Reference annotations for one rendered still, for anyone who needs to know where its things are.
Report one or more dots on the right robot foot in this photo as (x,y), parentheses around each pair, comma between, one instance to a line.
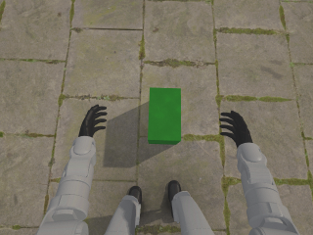
(172,189)

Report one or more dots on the left robot forearm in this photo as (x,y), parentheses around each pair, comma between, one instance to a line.
(71,200)

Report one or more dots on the carton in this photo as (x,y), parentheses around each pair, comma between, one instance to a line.
(164,125)

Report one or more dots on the right robot forearm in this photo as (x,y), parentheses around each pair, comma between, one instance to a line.
(264,205)

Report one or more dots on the robot left shin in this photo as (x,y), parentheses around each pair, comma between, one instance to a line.
(129,197)

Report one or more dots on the left robot upper arm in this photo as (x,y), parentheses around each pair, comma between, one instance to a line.
(64,227)

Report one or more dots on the robot left hand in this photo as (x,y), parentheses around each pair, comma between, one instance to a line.
(87,127)

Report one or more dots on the robot right hand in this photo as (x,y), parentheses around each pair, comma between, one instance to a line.
(240,131)

